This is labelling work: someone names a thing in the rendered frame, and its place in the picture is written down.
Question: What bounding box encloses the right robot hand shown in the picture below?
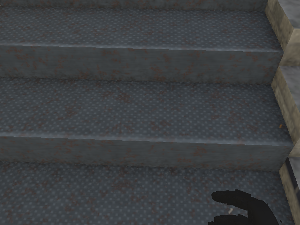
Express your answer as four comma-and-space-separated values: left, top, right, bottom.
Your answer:
208, 189, 282, 225

